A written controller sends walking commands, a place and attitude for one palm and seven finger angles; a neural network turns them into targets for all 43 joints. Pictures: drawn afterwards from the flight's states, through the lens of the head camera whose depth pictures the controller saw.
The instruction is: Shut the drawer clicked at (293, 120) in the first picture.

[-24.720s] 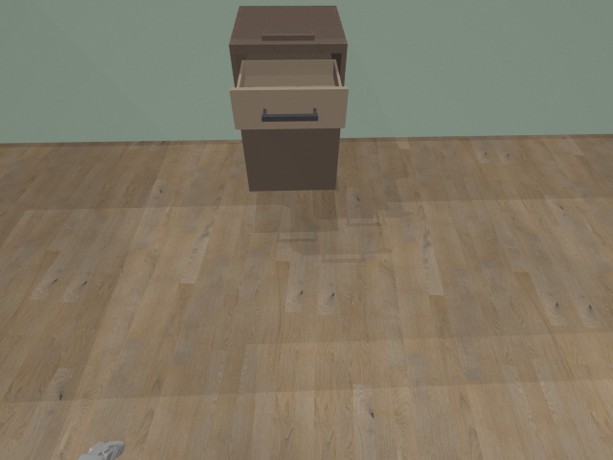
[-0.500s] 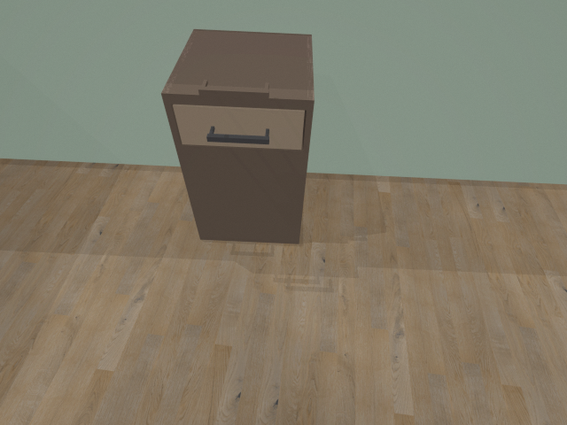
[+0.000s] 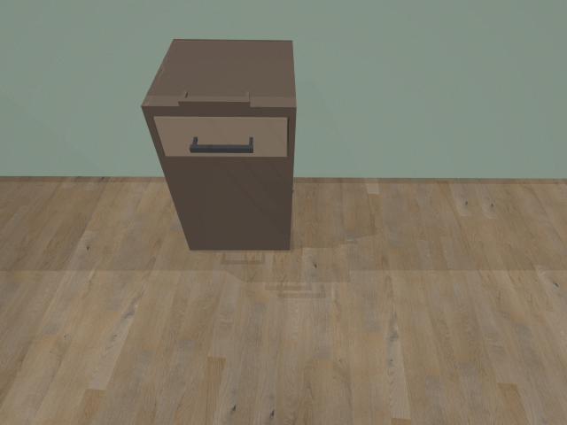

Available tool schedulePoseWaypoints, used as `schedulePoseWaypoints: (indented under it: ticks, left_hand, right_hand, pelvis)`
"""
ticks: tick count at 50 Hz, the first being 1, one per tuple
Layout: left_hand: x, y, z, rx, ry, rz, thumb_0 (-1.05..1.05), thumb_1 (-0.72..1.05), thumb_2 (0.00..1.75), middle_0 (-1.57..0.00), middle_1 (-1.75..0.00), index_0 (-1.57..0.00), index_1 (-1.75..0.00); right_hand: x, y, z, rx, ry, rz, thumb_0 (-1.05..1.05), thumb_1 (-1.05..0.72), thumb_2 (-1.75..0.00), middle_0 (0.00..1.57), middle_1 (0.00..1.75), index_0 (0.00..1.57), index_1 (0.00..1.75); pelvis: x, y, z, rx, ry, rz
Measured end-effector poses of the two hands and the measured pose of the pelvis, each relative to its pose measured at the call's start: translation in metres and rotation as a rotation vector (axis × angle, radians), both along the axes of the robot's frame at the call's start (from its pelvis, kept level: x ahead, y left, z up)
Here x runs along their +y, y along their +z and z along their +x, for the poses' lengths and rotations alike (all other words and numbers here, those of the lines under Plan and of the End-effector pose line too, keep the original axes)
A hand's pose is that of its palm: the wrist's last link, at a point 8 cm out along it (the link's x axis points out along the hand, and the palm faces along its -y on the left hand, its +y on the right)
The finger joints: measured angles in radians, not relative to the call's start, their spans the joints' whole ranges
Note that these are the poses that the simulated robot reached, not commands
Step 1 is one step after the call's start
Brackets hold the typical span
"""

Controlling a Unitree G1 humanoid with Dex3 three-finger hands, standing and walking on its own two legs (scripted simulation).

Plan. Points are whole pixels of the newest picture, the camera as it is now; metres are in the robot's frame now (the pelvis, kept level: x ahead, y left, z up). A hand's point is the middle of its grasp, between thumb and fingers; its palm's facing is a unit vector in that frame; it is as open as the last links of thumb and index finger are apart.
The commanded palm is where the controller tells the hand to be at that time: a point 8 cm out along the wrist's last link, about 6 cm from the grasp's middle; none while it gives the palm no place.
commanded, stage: let the arm hang, fingers relaxed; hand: left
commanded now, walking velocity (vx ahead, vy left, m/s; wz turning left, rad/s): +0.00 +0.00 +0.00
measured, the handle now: (222, 144) +0.88 +0.22 -0.17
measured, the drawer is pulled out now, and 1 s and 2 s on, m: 0.00 0.00 0.00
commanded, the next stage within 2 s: look to check the result in 0.04 s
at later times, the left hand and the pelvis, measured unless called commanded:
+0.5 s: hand out of the picture +0.02 +0.15 -0.18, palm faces +0.03 -0.98 -0.19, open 7.3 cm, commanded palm none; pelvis +0.02 -0.02 +0.00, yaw +0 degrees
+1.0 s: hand out of the picture +0.02 +0.15 -0.18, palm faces +0.04 -0.98 -0.19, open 7.3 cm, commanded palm none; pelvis +0.03 -0.02 +0.00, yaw +0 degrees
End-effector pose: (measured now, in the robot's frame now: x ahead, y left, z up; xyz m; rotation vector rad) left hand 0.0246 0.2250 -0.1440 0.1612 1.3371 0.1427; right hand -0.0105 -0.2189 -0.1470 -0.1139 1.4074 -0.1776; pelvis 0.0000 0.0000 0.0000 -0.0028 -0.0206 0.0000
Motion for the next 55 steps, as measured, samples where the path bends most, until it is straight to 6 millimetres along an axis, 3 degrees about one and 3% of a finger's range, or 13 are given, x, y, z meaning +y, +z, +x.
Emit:
schedulePoseWaypoints:
  ticks: [24,36,55]
  left_hand:
    - [-0.023,0.0,-0.014,0.09,0.04,-0.003,0.0,0.91,0.9,-0.19,-0.3,-0.2,-0.3]
    - [-0.03,-0.003,-0.011,0.089,0.04,-0.022,0.0,0.91,0.9,-0.2,-0.3,-0.2,-0.3]
    - [-0.025,-0.002,-0.015,0.097,0.046,-0.015,0.0,0.91,0.9,-0.19,-0.3,-0.2,-0.3]
  right_hand:
    - [-0.016,-0.001,0.028,0.007,0.011,-0.001,0.01,-0.92,-0.9,0.2,0.29,0.2,0.3]
    - [-0.012,0.0,0.023,0.021,-0.001,0.002,0.01,-0.92,-0.9,0.2,0.29,0.2,0.3]
    - [0.003,-0.001,0.009,0.052,-0.018,0.026,0.01,-0.91,-0.9,0.2,0.29,0.2,0.3]
  pelvis:
    - [-0.018,0.001,0.022,-0.008,-0.002,0.0]
    - [-0.019,0.002,0.026,-0.011,-0.005,-0.002]
    - [-0.014,0.002,0.026,-0.01,-0.006,-0.001]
